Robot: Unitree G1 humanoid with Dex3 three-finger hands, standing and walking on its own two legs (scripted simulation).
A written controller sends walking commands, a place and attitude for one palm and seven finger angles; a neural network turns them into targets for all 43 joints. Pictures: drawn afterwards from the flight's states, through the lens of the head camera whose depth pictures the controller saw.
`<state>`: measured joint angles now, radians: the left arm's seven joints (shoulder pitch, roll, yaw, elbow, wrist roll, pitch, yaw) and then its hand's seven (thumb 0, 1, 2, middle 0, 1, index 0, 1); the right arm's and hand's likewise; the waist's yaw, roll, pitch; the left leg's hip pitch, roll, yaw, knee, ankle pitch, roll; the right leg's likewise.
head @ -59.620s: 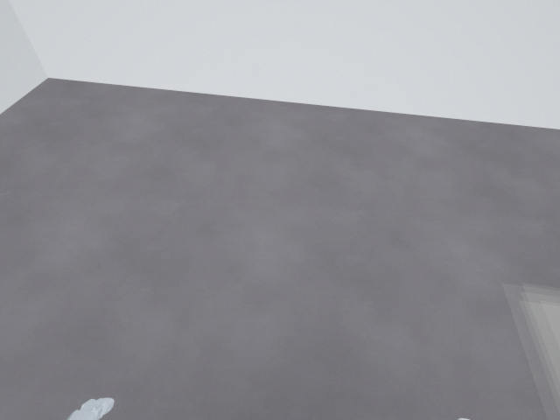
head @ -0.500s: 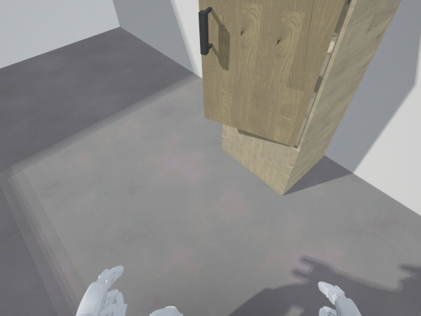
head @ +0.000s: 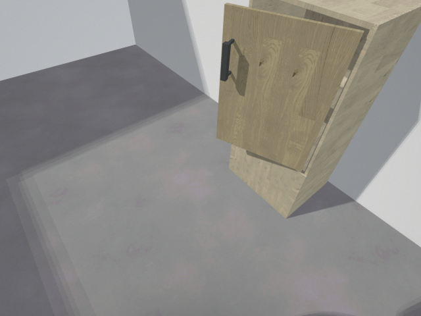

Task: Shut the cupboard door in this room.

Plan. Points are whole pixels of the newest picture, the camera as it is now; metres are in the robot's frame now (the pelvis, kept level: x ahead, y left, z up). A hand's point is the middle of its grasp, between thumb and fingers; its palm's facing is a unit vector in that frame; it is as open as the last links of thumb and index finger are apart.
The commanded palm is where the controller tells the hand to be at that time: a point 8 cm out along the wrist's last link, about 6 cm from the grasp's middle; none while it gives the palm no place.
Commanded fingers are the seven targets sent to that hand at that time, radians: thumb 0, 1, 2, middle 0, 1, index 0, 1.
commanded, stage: let the arm hang, fingers relaxed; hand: left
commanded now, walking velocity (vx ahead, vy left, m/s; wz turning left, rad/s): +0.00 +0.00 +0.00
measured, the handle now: (227, 60) +0.94 +0.00 +0.05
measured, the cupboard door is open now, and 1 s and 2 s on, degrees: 21 21 21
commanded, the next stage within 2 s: look to check the result in 0.40 s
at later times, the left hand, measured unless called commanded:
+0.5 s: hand out of the picture -0.06 +0.17 -0.18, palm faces +0.02 -0.98 -0.18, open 7.4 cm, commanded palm none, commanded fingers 0.00 0.90 0.90 -0.20 -0.30 -0.20 -0.30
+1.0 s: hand out of the picture +0.01 +0.18 -0.17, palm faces -0.02 -0.97 -0.23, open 7.4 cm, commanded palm none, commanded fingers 0.00 0.90 0.90 -0.20 -0.30 -0.20 -0.30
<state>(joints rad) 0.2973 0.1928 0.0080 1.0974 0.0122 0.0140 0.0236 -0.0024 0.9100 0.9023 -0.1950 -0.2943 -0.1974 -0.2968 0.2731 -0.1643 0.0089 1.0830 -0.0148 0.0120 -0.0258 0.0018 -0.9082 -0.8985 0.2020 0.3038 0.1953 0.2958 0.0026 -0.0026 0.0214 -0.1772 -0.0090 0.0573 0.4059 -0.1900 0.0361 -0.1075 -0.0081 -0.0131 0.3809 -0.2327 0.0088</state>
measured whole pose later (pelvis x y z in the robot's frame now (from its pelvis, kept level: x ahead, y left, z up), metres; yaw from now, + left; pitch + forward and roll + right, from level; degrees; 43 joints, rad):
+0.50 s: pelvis -0.02 +0.00 +0.00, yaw -1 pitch -2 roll +0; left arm 0.35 0.14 0.01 1.16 0.02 0.00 0.03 0.00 0.90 0.90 -0.20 -0.29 -0.20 -0.30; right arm 0.33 -0.15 -0.01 1.13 -0.01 0.01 -0.03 0.00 -0.90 -0.90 0.20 0.30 0.20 0.30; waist -0.01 0.00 0.03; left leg -0.19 -0.01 0.07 0.38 -0.15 0.04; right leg -0.15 -0.01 0.00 0.40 -0.21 0.01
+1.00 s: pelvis -0.01 -0.01 +0.00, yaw -1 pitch -2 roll +0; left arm 0.24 0.21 0.01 1.13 0.02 -0.01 0.02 0.00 0.90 0.90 -0.20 -0.29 -0.20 -0.30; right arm 0.24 -0.21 -0.01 1.12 -0.01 0.01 -0.02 0.00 -0.90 -0.90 0.20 0.30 0.20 0.30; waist -0.01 0.00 0.04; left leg -0.19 0.01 0.07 0.38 -0.16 0.02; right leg -0.13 0.02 0.00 0.37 -0.21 -0.01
